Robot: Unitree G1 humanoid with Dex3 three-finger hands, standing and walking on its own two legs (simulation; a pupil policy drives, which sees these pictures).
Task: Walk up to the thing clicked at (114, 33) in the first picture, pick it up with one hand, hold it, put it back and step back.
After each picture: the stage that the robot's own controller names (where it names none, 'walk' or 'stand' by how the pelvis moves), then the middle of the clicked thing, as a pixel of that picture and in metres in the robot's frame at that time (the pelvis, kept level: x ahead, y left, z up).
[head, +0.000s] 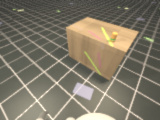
stand; (113, 37) +1.05 -0.28 -0.05
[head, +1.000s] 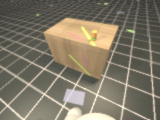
walk; (94, 36) +0.97 +0.03 -0.03
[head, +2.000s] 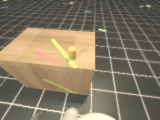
stand; (72, 53) +0.59 +0.20 -0.01
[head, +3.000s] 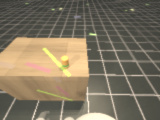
stand; (65, 62) +0.53 +0.23 -0.05
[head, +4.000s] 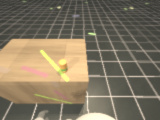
stand; (63, 66) +0.48 +0.24 -0.05
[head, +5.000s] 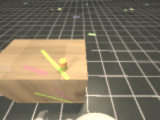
stand; (63, 65) +0.50 +0.24 -0.05
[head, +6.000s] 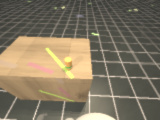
stand; (68, 63) +0.51 +0.20 -0.05
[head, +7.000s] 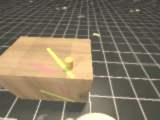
stand; (69, 63) +0.52 +0.19 -0.05
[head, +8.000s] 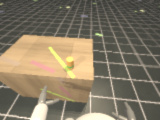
rise first; (70, 63) +0.52 +0.20 -0.05
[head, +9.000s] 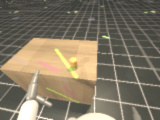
go down; (73, 63) +0.53 +0.20 -0.05
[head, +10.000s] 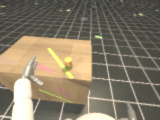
go down; (68, 63) +0.53 +0.19 -0.04
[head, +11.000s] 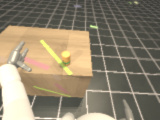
go down; (66, 58) +0.51 +0.18 -0.02
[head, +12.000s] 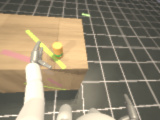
close in; (58, 50) +0.52 +0.20 +0.02
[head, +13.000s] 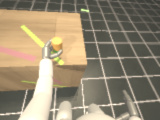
close; (57, 46) +0.54 +0.19 +0.04
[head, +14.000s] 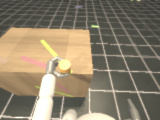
lift; (65, 68) +0.36 +0.16 +0.08
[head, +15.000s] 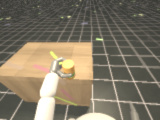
lift; (69, 70) +0.32 +0.13 +0.15
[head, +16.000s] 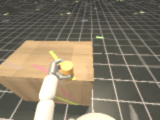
hold; (68, 71) +0.32 +0.14 +0.13
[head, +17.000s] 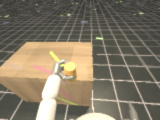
crouch; (70, 72) +0.32 +0.12 +0.13
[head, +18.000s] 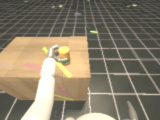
crouch; (65, 56) +0.43 +0.16 +0.14
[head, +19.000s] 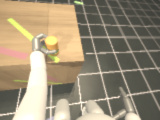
lower; (52, 46) +0.51 +0.18 +0.05
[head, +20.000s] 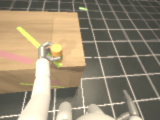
lower; (57, 53) +0.48 +0.17 +0.04
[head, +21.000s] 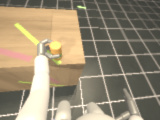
lower; (56, 51) +0.49 +0.17 +0.04
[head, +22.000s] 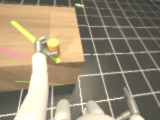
lower; (54, 48) +0.50 +0.17 +0.05
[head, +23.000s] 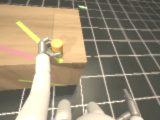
loosen; (57, 49) +0.50 +0.17 +0.05
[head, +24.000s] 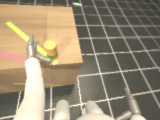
withdraw; (51, 50) +0.49 +0.18 +0.05
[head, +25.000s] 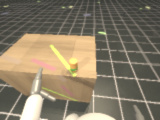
sink last; (73, 65) +0.47 +0.16 -0.01
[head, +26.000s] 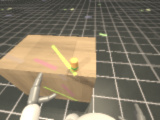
stand; (74, 64) +0.48 +0.17 -0.01
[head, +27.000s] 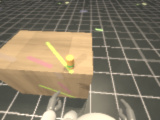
stand; (70, 62) +0.48 +0.18 +0.00
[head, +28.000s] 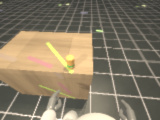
stand; (70, 62) +0.49 +0.18 +0.00
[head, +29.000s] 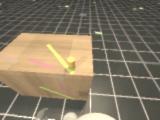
stand; (71, 63) +0.48 +0.17 -0.02
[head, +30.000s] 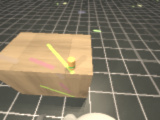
walk; (71, 63) +0.50 +0.17 -0.05
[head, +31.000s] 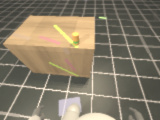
walk; (75, 38) +0.74 +0.19 -0.02
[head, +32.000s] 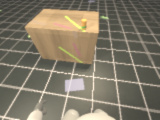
stand; (83, 24) +1.07 +0.14 -0.02
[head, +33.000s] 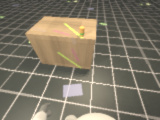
stand; (81, 31) +1.05 +0.15 -0.04
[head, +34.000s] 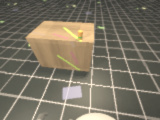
stand; (80, 35) +1.06 +0.17 -0.05
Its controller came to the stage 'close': yes
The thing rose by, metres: 0.21
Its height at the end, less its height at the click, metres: +0.00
